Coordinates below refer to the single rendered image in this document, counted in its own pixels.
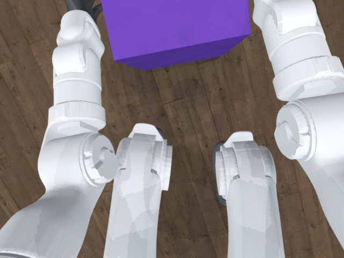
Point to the left robot hand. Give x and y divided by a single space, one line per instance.
85 5

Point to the robot left upper arm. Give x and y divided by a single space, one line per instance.
74 171

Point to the right robot forearm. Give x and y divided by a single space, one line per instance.
297 49

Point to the left robot thigh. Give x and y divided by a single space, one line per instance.
135 203

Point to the carton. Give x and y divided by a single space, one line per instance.
149 34

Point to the left robot shin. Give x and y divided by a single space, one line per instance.
124 145

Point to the left robot forearm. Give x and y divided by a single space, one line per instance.
76 79

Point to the robot right upper arm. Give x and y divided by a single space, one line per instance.
311 130

